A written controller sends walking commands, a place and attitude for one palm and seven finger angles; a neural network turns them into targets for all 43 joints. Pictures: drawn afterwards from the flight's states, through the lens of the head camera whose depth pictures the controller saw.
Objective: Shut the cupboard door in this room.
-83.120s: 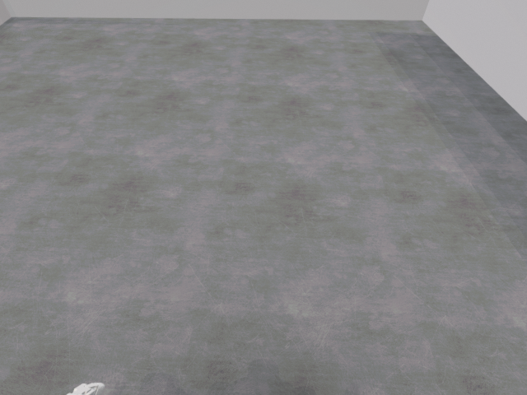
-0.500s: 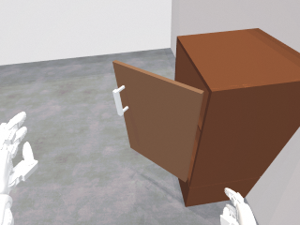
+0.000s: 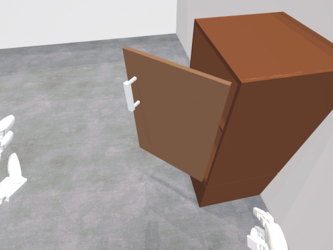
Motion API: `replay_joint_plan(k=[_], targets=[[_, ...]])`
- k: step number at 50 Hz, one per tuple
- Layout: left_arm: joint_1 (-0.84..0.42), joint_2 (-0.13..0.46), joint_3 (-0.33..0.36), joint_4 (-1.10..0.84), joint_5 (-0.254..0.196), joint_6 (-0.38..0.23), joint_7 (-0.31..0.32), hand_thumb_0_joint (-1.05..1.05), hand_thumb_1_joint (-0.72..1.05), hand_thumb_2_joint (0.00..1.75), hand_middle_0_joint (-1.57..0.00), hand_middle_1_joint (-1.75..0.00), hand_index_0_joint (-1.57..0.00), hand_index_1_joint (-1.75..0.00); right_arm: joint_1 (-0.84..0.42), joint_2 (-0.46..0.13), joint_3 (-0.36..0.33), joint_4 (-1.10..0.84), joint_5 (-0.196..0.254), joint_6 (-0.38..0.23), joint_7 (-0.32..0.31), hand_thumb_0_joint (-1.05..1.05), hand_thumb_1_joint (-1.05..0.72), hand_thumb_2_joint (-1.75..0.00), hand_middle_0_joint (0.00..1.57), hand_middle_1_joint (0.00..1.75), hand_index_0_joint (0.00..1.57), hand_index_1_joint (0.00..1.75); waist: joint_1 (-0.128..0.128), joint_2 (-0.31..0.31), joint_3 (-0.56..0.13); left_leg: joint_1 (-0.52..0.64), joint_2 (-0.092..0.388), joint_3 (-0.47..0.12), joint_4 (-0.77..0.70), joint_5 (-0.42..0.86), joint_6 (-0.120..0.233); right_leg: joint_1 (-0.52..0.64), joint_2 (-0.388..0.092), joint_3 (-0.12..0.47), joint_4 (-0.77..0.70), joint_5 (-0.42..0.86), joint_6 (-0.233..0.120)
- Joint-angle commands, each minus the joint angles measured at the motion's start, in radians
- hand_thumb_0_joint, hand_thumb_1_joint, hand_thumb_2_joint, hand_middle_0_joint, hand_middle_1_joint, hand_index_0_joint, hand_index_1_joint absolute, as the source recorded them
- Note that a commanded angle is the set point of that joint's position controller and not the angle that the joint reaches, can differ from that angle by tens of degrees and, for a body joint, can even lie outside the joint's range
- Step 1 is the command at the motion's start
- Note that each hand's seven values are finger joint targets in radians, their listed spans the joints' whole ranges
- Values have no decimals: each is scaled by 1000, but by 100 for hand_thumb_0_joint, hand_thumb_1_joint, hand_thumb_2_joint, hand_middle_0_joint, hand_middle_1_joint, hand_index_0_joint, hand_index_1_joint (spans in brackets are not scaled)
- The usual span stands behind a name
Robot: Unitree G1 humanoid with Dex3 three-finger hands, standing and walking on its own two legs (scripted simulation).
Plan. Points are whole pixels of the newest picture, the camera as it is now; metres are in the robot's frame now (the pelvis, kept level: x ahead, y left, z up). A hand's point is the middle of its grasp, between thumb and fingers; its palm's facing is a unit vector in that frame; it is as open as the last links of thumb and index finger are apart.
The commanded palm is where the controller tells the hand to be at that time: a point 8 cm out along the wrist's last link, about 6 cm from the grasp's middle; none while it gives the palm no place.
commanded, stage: step back with the hand held close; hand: left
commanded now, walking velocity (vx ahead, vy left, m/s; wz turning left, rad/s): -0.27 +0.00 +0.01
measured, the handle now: (132, 94) +0.66 +0.18 -0.04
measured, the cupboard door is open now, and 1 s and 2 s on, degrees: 46 46 46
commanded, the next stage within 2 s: stop stepping back and stand still in 1.06 s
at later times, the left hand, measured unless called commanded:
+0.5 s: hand out of the picture +0.12 +0.25 +0.17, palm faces +0.44 -0.78 -0.43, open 7.4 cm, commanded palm +0.06 +0.30 +0.18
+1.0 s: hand out of the picture +0.02 +0.30 +0.17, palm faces +0.49 -0.75 -0.44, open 7.4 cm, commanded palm -0.05 +0.32 +0.18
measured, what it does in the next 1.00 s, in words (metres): walks backwards: left foot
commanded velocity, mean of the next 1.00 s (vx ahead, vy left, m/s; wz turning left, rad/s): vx -0.36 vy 0.00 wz -0.06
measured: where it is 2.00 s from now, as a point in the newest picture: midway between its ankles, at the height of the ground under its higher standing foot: outside the picture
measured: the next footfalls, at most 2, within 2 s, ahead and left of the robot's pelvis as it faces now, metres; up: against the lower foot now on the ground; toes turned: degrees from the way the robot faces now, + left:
left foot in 0.84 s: -0.01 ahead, +0.09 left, +0.00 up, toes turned +9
right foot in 1.16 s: -0.32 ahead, -0.14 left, +0.00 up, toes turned +3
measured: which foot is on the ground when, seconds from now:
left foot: down 0.00-0.72, up 0.74-0.82, down 0.84-1.00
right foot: down 0.00-0.88, up 0.90-1.00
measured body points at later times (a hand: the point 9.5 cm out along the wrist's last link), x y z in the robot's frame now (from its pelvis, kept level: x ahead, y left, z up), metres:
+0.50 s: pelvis -0.07 -0.01 -0.01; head -0.07 +0.00 +0.44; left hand +0.09 +0.29 +0.19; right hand +0.09 -0.25 -0.09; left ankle +0.05 +0.09 -0.74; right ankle -0.02 -0.14 -0.74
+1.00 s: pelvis -0.17 +0.01 -0.01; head -0.17 +0.04 +0.44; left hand -0.02 +0.33 +0.19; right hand +0.03 -0.21 -0.07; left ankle -0.05 +0.09 -0.74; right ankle -0.21 -0.14 -0.69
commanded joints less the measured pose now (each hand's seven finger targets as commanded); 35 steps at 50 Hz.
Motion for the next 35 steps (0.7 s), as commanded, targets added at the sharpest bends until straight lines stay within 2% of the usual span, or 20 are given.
replay_joint_plan(k=[1, 4, 5, 9, 11, 13, 14, 15, 17, 19, 20, 23, 25, 27, 29, 31, 32, 33, 34, 35], targets=[[-28, 166, 149, -207, 4, -91, 35, 0, 90, 90, -20, -30, -20, -30, -100, -144, -49, -162, 3, -76, -16, 0, -90, -90, 20, 30, 20, 30, 3, 93, -97, -135, 121, -138, -198, -217, 27, 146, 40, -16, 59, 134, -5], [-40, 191, 188, -197, 22, -112, 37, 0, 90, 90, -20, -30, -20, -30, -98, -157, -54, -154, -5, -102, -19, 0, -90, -90, 20, 30, 20, 30, 11, 130, -83, -291, 153, -194, -262, -435, 50, 226, 66, -13, 134, 90, -2], [-38, 152, 161, -199, 22, -120, 35, 0, 90, 90, -20, -30, -20, -30, -88, -144, -51, -152, -1, -109, -18, 0, -90, -90, 20, 30, 20, 30, 8, 124, -85, -320, 160, -199, -258, -455, 53, 238, 64, -14, 155, 91, -3], [-53, 182, 187, -226, 34, -138, 39, 0, 90, 90, -20, -30, -20, -30, -73, -155, -59, -135, -8, -141, -13, 0, -90, -90, 20, 30, 20, 30, 7, 108, -106, -337, 158, -199, -220, -493, 54, 224, 72, 5, 164, 73, -8], [-72, 147, 156, -243, 33, -145, 40, 0, 90, 90, -20, -30, -20, -30, -66, -146, -55, -131, -8, -154, -12, 0, -90, -90, 20, 30, 20, 30, 4, 87, -102, -331, 145, -177, -181, -480, 43, 192, 57, 19, 151, 44, -13], [-93, 144, 148, -247, 36, -151, 43, 0, 90, 90, -20, -30, -20, -30, -56, -140, -57, -120, -11, -165, -9, 0, -90, -90, 20, 30, 20, 30, 0, 50, -87, -296, 115, -143, -115, -465, 27, 110, 32, 52, 88, -48, -27], [-100, 180, 176, -255, 37, -156, 47, 0, 90, 90, -20, -30, -20, -30, -56, -142, -60, -111, -18, -172, -11, 0, -90, -90, 20, 30, 20, 30, -1, 30, -85, -252, 99, -132, -77, -436, 17, 52, 14, 81, 40, -95, -36], [-97, 147, 141, -254, 31, -158, 49, 0, 90, 90, -20, -30, -20, -30, -49, -122, -52, -106, -18, -176, -9, 0, -90, -90, 20, 30, 20, 30, -7, 1, -79, -188, 75, -113, -27, -370, 2, -23, -16, 102, -7, -120, -49], [-108, 162, 137, -248, 26, -164, 60, 0, 90, 90, -20, -30, -20, -30, -40, -118, -51, -86, -22, -179, -5, 0, -90, -90, 20, 30, 20, 30, -15, -37, -62, -72, 44, -81, 52, -270, -21, -168, -57, 136, -93, -163, -65], [-120, 194, 151, -239, 27, -171, 71, 0, 90, 90, -20, -30, -20, -30, -35, -125, -56, -68, -28, -178, -7, 0, -90, -90, 20, 30, 20, 30, -21, -33, -46, 7, 28, -59, 107, -224, -38, -270, -77, 141, -144, -201, -73], [-106, 168, 130, -219, 27, -175, 72, 0, 90, 90, -20, -30, -20, -30, -35, -110, -48, -65, -28, -175, -6, 0, -90, -90, 20, 30, 20, 30, -22, -36, -45, -4, 35, -70, 84, -208, -38, -257, -74, 111, -132, -188, -70], [-98, 186, 150, -209, 24, -193, 74, 0, 90, 90, -20, -30, -20, -30, -47, -123, -50, -73, -21, -178, -9, 0, -90, -90, 20, 30, 20, 30, -18, 10, -40, -64, 66, -114, -7, -281, -22, -206, -15, 63, -102, -231, -42], [-76, 183, 168, -219, 29, -203, 68, 0, 90, 90, -20, -30, -20, -30, -59, -135, -50, -88, -18, -184, -12, 0, -90, -90, 20, 30, 20, 30, -13, 103, -47, -215, 131, -196, -163, -418, 8, -39, 56, 15, 20, -189, -18], [-66, 185, 195, -232, 35, -215, 61, 0, 90, 90, -20, -30, -20, -30, -71, -148, -57, -99, -16, -193, -12, 0, -90, -90, 20, 30, 20, 30, 0, 191, -83, -394, 211, -281, -281, -543, 56, 172, 119, -4, 227, -39, -10], [-35, 213, 236, -224, 34, -215, 52, 0, 90, 90, -20, -30, -20, -30, -77, -147, -65, -99, -23, -205, -7, 0, -90, -90, 20, 30, 20, 30, 11, 189, -117, -405, 234, -280, -246, -489, 73, 215, 120, 16, 264, 30, -15], [-5, 192, 231, -217, 31, -213, 42, 0, 90, 90, -20, -30, -20, -30, -87, -146, -67, -103, -24, -209, 2, 0, -90, -90, 20, 30, 20, 30, 11, 162, -96, -483, 230, -239, -205, -526, 70, 243, 101, 47, 258, 2, -27], [24, 191, 232, -211, 24, -214, 40, 0, 90, 90, -20, -30, -20, -30, -75, -136, -68, -99, -23, -208, 7, 0, -90, -90, 20, 30, 20, 30, 6, 131, -90, -429, 200, -201, -145, -462, 49, 176, 67, 86, 194, 4, -46], [27, 190, 223, -218, 15, -213, 41, 0, 90, 90, -20, -30, -20, -30, -66, -122, -66, -93, -22, -207, 12, 0, -90, -90, 20, 30, 20, 30, 1, 55, -96, -310, 147, -141, -44, -370, 16, 47, 11, 168, 89, 14, -68], [36, 205, 215, -237, 11, -217, 47, 0, 90, 90, -20, -30, -20, -30, -39, -98, -64, -81, -19, -204, 22, 0, -90, -90, 20, 30, 20, 30, -7, -54, -146, -118, 72, -48, 114, -213, -36, -114, -91, 285, -41, 90, -82], [12, 192, 174, -250, 9, -207, 55, 0, 90, 90, -20, -30, -20, -30, -33, -82, -61, -65, -15, -196, 27, 0, -90, -90, 20, 30, 20, 30, -14, -170, -186, -6, 28, 0, 242, -146, -67, -185, -180, 323, -97, 174, -98]])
